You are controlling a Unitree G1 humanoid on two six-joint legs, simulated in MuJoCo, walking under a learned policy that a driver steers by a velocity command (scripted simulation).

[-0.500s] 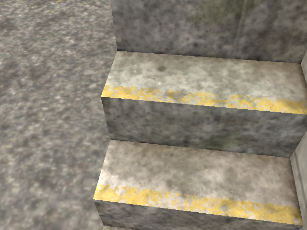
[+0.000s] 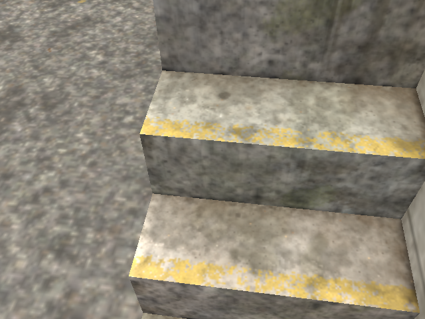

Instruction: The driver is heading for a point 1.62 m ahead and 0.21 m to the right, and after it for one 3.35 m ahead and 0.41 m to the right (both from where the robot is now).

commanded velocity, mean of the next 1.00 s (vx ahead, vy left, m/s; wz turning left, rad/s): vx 0.21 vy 0.03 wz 0.00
